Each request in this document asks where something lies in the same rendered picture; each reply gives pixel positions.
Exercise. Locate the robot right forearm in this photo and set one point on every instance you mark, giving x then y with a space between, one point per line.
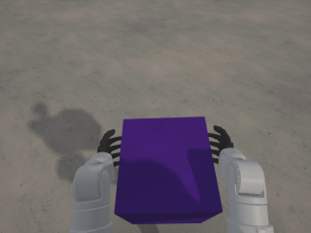
245 193

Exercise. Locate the right robot hand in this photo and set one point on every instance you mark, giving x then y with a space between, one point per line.
224 142

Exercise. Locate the robot left forearm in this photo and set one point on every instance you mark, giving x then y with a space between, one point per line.
91 195

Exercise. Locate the left robot hand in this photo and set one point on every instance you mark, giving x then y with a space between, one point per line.
105 145

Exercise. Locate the carton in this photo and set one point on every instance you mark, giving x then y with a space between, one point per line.
166 172

